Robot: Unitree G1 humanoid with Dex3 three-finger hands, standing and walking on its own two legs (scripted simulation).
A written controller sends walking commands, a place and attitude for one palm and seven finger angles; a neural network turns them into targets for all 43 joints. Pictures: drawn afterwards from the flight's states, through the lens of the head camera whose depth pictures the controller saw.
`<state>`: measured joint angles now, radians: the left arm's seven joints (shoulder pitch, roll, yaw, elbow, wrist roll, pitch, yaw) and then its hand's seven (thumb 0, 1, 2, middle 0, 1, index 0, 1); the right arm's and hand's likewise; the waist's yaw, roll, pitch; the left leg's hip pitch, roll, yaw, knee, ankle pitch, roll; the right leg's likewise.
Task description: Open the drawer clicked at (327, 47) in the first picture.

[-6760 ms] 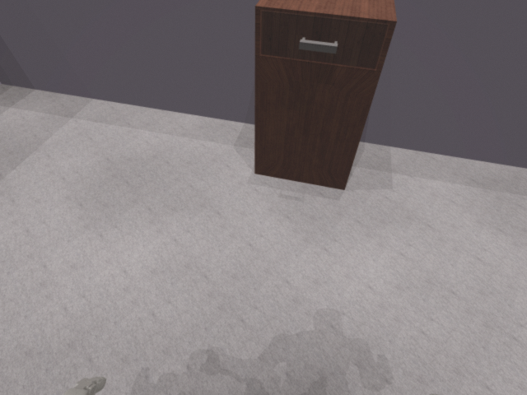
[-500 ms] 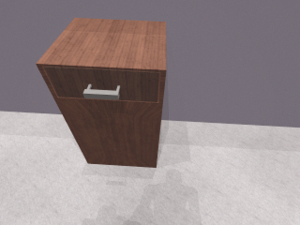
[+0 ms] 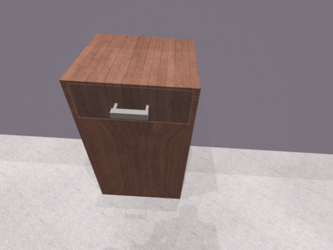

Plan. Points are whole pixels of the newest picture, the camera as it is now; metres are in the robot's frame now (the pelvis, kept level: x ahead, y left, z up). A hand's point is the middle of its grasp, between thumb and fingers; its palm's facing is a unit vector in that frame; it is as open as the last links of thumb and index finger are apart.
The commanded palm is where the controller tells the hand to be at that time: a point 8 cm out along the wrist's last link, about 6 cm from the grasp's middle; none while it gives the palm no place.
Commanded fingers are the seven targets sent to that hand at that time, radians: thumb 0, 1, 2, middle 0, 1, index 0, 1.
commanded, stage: look again from close up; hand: left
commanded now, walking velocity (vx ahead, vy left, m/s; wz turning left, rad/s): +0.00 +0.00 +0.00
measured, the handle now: (130, 110) +0.59 +0.17 -0.01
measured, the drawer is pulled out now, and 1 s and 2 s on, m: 0.00 0.00 0.00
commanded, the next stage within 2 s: shuffle to correct the standing spot in 0.08 s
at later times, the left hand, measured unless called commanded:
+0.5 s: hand out of the picture -0.01 +0.16 -0.17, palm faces +0.00 -0.99 -0.16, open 7.4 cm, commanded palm none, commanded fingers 0.00 0.90 0.90 -0.20 -0.30 -0.20 -0.30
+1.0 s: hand out of the picture +0.08 +0.14 -0.18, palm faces +0.07 -0.99 -0.14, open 7.4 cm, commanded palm none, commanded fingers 0.00 0.90 0.90 -0.20 -0.30 -0.20 -0.30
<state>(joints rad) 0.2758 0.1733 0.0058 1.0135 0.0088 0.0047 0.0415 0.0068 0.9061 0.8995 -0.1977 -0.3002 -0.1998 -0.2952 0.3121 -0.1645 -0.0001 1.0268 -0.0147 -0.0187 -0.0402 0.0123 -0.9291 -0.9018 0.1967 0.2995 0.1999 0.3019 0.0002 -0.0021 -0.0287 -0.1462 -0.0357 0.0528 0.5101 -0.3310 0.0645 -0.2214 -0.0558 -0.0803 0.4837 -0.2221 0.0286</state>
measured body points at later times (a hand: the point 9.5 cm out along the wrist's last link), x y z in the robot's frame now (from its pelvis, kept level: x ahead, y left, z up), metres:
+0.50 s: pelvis +0.02 -0.01 +0.00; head +0.02 -0.01 +0.45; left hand -0.01 +0.21 -0.16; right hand -0.05 -0.23 -0.16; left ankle -0.03 +0.07 -0.74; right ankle +0.04 -0.12 -0.73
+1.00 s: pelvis +0.08 -0.01 +0.00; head +0.10 +0.01 +0.45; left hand +0.07 +0.19 -0.17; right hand +0.13 -0.24 -0.15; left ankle +0.14 +0.09 -0.74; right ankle +0.04 -0.12 -0.74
